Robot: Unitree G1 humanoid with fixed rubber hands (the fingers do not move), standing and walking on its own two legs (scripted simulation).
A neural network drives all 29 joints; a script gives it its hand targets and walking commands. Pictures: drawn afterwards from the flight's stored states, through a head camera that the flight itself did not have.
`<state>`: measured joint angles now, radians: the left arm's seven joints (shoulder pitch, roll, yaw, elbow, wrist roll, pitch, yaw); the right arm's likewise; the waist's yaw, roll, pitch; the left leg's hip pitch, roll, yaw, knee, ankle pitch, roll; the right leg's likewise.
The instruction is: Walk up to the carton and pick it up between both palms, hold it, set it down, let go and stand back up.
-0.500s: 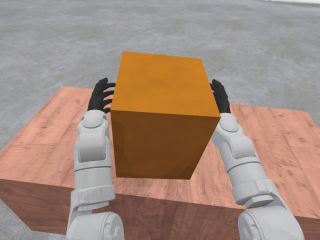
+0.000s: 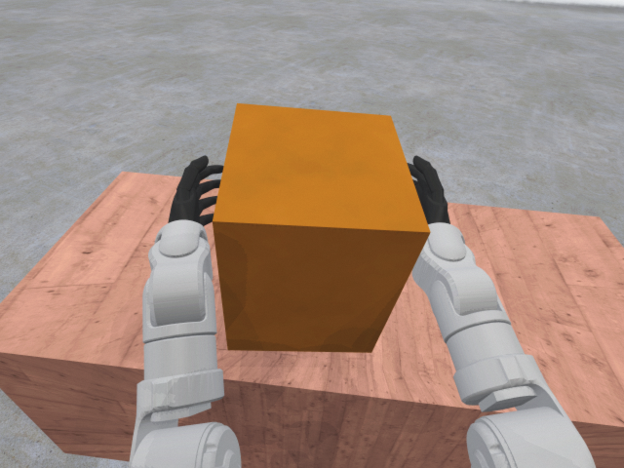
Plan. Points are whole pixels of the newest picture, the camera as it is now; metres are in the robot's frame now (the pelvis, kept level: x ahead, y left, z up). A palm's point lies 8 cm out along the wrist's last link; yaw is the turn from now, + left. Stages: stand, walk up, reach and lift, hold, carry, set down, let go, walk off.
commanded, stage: hold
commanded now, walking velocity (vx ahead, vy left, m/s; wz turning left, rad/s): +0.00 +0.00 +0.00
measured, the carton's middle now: (307, 234) +0.38 +0.01 +0.14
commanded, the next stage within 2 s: set down in 0.44 s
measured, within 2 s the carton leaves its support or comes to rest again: neither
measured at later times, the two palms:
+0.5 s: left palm (189, 222) +0.36 +0.15 +0.19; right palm (429, 220) +0.36 -0.14 +0.18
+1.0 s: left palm (192, 234) +0.38 +0.16 +0.15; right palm (417, 228) +0.37 -0.13 +0.16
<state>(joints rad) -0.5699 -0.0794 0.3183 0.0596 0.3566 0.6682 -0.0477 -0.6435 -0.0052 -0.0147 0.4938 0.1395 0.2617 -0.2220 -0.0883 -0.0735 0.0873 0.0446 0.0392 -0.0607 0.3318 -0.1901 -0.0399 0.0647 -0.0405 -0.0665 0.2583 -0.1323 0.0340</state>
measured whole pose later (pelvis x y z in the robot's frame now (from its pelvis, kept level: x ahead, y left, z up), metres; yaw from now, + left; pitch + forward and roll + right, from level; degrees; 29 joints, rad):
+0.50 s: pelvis +0.00 +0.00 +0.00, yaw +0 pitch -11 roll -1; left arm -0.58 -0.08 0.32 0.07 0.36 0.67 -0.05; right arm -0.65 -0.01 -0.02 0.51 0.14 0.26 -0.22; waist -0.09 -0.08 0.09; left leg 0.04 0.04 -0.06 0.33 -0.19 -0.04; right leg 0.06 -0.04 -0.07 0.26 -0.13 0.03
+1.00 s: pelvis +0.01 +0.00 +0.00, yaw +0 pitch -10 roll -1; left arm -0.54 -0.12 0.35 0.22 0.41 0.42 -0.09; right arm -0.58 0.06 -0.15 0.59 -0.05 -0.04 -0.16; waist -0.04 -0.08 0.10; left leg 0.06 0.03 -0.06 0.31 -0.20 -0.04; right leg 0.07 -0.05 -0.07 0.24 -0.15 0.04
